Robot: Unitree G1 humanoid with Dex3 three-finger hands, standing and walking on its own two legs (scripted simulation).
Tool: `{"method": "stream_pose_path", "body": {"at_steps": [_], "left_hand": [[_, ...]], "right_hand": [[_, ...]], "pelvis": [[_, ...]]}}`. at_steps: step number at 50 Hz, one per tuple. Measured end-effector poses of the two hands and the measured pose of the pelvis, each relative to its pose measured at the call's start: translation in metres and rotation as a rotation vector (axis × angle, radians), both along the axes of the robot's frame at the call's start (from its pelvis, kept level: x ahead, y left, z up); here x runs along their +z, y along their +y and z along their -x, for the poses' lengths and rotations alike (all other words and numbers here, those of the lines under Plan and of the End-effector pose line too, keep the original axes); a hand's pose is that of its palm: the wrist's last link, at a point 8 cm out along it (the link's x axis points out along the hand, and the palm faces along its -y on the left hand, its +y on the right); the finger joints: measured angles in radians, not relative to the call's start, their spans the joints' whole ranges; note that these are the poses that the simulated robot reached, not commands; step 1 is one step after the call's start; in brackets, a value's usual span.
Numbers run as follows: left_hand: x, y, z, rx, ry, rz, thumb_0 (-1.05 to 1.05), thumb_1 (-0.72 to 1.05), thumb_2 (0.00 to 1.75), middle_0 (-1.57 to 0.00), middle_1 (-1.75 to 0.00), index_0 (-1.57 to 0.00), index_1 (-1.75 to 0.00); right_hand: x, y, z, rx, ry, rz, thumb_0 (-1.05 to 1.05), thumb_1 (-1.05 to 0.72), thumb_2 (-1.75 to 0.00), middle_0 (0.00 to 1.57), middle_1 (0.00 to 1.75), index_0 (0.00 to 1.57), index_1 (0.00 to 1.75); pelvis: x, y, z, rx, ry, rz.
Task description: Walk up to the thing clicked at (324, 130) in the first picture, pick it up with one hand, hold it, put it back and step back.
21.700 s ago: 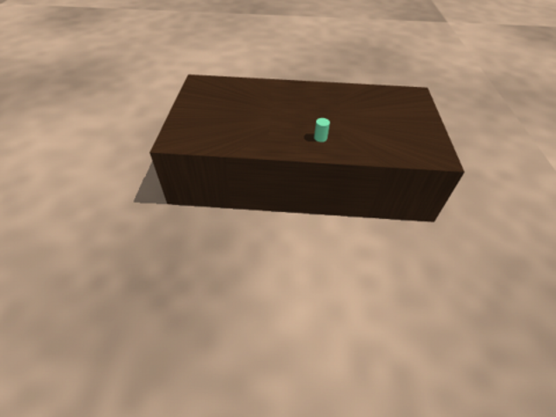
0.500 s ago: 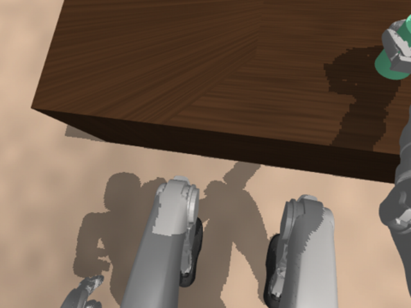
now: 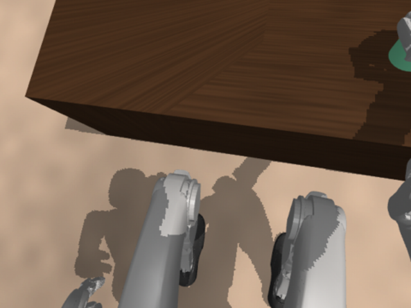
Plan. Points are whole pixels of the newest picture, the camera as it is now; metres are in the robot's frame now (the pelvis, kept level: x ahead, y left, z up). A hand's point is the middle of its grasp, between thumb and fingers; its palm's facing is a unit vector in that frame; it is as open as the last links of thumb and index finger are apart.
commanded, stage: loosen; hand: right
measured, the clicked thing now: out of the picture +0.57 -0.27 -0.01
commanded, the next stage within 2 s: open in 0.16 s
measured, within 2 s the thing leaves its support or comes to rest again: neither
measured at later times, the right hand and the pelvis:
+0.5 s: hand out of the picture +0.57 -0.26 +0.01, palm faces +0.28 +0.96 -0.02, open 9.6 cm; pelvis +0.00 +0.00 -0.01, yaw +0 degrees
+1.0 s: hand out of the picture +0.57 -0.31 +0.07, palm faces +0.34 +0.94 -0.05, open 15.3 cm; pelvis +0.00 +0.00 +0.01, yaw +1 degrees
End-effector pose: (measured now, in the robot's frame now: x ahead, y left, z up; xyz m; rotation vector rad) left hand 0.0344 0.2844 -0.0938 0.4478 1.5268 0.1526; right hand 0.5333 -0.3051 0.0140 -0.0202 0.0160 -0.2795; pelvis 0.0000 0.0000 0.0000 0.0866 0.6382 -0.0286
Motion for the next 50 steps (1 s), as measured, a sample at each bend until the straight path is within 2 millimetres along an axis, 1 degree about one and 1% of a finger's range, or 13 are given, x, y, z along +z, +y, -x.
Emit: {"method": "stream_pose_path", "body": {"at_steps": [6, 10, 16, 21, 26, 30, 37, 40, 43, 45, 48, 50], "left_hand": [[-0.003, 0.003, 0.001, -0.005, 0.002, -0.006, 0.0, 0.91, 0.88, -0.21, -0.3, -0.2, -0.3], [-0.005, 0.005, 0.002, -0.002, 0.003, -0.011, 0.0, 0.92, 0.87, -0.2, -0.3, -0.21, -0.29], [-0.004, 0.006, 0.003, 0.006, 0.006, -0.014, 0.0, 0.93, 0.86, -0.2, -0.31, -0.21, -0.29], [-0.003, 0.006, 0.004, 0.01, 0.007, -0.017, 0.0, 0.92, 0.87, -0.2, -0.31, -0.21, -0.29], [-0.003, 0.005, 0.004, 0.011, 0.008, -0.016, 0.0, 0.91, 0.88, -0.21, -0.31, -0.2, -0.3], [-0.003, 0.004, 0.004, 0.012, 0.005, -0.014, 0.0, 0.9, 0.89, -0.21, -0.31, -0.2, -0.31], [-0.003, 0.004, 0.003, 0.009, 0.004, -0.012, 0.0, 0.91, 0.88, -0.21, -0.31, -0.2, -0.31], [-0.003, 0.004, 0.003, 0.013, 0.0, -0.015, 0.0, 0.91, 0.88, -0.2, -0.31, -0.2, -0.3], [-0.002, 0.004, 0.003, 0.021, -0.003, -0.018, 0.0, 0.92, 0.87, -0.2, -0.3, -0.2, -0.3], [0.0, 0.004, 0.003, 0.028, -0.007, -0.021, 0.0, 0.92, 0.87, -0.2, -0.3, -0.2, -0.29], [0.007, 0.003, 0.002, 0.039, -0.012, -0.023, 0.0, 0.92, 0.87, -0.2, -0.3, -0.2, -0.29], [0.014, 0.002, 0.001, 0.047, -0.017, -0.024, 0.0, 0.92, 0.87, -0.2, -0.3, -0.2, -0.29]], "right_hand": [[0.0, -0.001, -0.001, -0.002, -0.006, 0.004, 0.02, 0.07, -1.02, 0.86, 0.99, 1.24, 1.32], [0.0, -0.001, -0.003, -0.002, -0.007, 0.006, 0.02, 0.07, -0.97, 0.88, 0.99, 1.27, 1.26], [0.0, -0.002, -0.004, -0.006, -0.005, 0.002, 0.0, 0.09, -0.79, 0.92, 0.9, 1.22, 1.06], [0.001, -0.001, -0.005, 0.0, -0.006, 0.005, 0.0, 0.14, -0.6, 0.93, 0.79, 1.07, 0.86], [0.002, 0.0, -0.005, 0.0, -0.008, 0.004, 0.0, 0.21, -0.45, 0.83, 0.64, 0.89, 0.67], [0.001, 0.0, -0.004, -0.001, -0.005, 0.001, 0.0, 0.27, -0.36, 0.71, 0.54, 0.74, 0.55], [0.001, -0.002, -0.004, -0.005, -0.009, 0.001, -0.01, 0.29, -0.31, 0.52, 0.42, 0.53, 0.42], [0.004, -0.006, -0.003, -0.011, -0.012, 0.008, -0.01, 0.29, -0.3, 0.45, 0.38, 0.46, 0.38], [0.011, -0.013, -0.003, -0.02, -0.018, 0.017, -0.01, 0.29, -0.28, 0.39, 0.34, 0.4, 0.34], [0.02, -0.021, -0.002, -0.035, -0.026, 0.026, -0.01, 0.31, -0.26, 0.36, 0.31, 0.36, 0.31], [0.037, -0.036, -0.001, -0.052, -0.028, 0.032, -0.01, 0.33, -0.23, 0.31, 0.27, 0.31, 0.27], [0.054, -0.047, 0.001, -0.067, -0.036, 0.04, -0.01, 0.35, -0.21, 0.27, 0.24, 0.28, 0.24]], "pelvis": [[-0.005, 0.001, 0.001, 0.001, -0.003, -0.001], [-0.007, 0.001, 0.001, 0.002, -0.002, -0.002], [-0.007, 0.001, 0.001, 0.003, -0.003, -0.002], [-0.006, 0.001, 0.0, 0.004, -0.003, -0.005], [-0.005, 0.001, 0.0, 0.004, -0.003, -0.004], [-0.005, 0.0, 0.001, 0.004, -0.003, -0.005], [-0.006, 0.001, 0.001, 0.004, -0.006, -0.006], [-0.006, 0.001, 0.001, 0.006, -0.007, -0.008], [-0.005, 0.0, 0.001, 0.007, -0.009, -0.008], [-0.002, 0.0, 0.002, 0.007, -0.011, -0.008], [0.006, 0.0, 0.001, 0.008, -0.012, -0.005], [0.013, 0.0, 0.001, 0.008, -0.011, -0.004]]}}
